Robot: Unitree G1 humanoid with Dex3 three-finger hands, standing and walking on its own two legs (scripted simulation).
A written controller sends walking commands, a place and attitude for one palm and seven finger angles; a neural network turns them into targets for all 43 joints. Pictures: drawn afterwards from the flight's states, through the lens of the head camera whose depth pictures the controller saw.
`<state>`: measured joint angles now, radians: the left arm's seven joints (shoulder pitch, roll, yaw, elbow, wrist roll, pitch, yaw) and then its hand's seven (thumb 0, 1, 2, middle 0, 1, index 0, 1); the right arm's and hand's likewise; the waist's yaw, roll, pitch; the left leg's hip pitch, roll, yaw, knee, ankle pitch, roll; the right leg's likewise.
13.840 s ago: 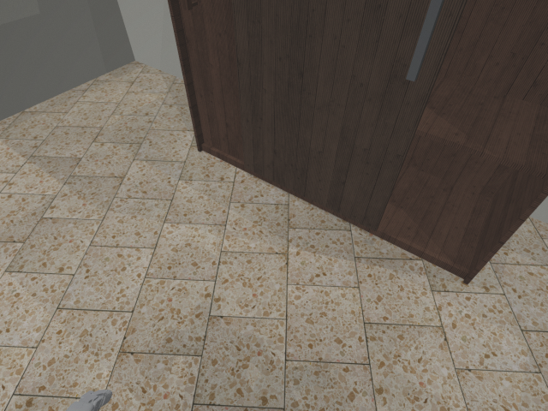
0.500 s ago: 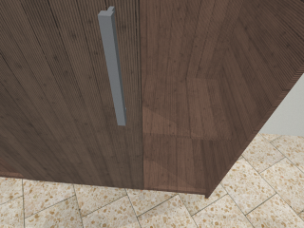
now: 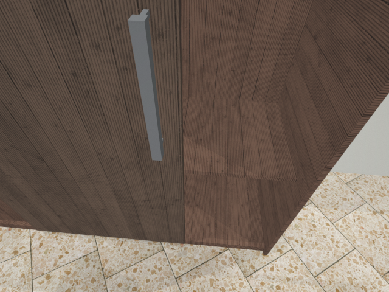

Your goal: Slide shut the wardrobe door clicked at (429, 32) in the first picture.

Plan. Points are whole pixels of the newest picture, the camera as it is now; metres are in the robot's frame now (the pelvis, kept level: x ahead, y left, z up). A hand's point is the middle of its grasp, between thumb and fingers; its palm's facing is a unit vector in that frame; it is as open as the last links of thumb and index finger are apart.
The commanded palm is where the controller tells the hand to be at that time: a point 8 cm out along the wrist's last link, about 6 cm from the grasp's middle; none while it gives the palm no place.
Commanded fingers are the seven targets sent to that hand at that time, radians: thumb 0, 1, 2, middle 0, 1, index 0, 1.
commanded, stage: look again from close up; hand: left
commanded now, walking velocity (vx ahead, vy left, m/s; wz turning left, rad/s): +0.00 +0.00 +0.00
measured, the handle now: (152, 98) +0.45 +0.13 +0.18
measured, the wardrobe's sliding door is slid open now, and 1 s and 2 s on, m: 0.40 0.40 0.40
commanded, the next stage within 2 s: raise the hand with hooked fingers in 1.14 s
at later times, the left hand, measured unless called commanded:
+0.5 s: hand out of the picture -0.05 +0.15 -0.18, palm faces +0.06 -0.99 -0.16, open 7.4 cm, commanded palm none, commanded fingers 0.00 0.90 0.90 -0.20 -0.30 -0.20 -0.30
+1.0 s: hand out of the picture -0.05 +0.15 -0.18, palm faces +0.06 -0.99 -0.16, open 7.4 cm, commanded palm none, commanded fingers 0.00 0.90 0.90 -0.20 -0.30 -0.20 -0.30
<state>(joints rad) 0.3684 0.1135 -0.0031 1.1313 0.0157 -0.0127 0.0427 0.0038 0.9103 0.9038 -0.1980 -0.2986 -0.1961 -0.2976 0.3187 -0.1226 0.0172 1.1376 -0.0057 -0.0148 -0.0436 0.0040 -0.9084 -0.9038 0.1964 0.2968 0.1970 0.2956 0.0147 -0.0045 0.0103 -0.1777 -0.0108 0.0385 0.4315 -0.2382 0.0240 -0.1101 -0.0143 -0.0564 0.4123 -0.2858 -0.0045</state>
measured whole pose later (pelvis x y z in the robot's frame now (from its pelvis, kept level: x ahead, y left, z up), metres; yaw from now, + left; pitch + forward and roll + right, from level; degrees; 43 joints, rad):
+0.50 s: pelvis +0.00 +0.00 +0.00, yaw +0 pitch -1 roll +0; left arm 0.38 0.11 0.00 1.13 0.02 -0.01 0.04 0.00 0.91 0.90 -0.20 -0.30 -0.20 -0.30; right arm 0.33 -0.12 0.02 1.14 -0.01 -0.01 -0.04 0.00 -0.91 -0.90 0.20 0.30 0.20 0.30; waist 0.02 0.00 0.00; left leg -0.18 -0.01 0.04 0.43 -0.24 0.02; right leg -0.12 -0.01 -0.05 0.42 -0.28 -0.01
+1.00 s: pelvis +0.00 +0.00 +0.00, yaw +0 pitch -1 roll +0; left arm 0.38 0.11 0.00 1.13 0.02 -0.01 0.04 0.00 0.91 0.90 -0.20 -0.30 -0.20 -0.30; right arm 0.33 -0.11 0.01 1.14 0.00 -0.01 -0.04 0.00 -0.91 -0.90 0.20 0.30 0.20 0.30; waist 0.01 0.00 0.01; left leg -0.19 -0.01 0.04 0.44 -0.23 0.02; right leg -0.12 -0.01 -0.05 0.42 -0.28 -0.01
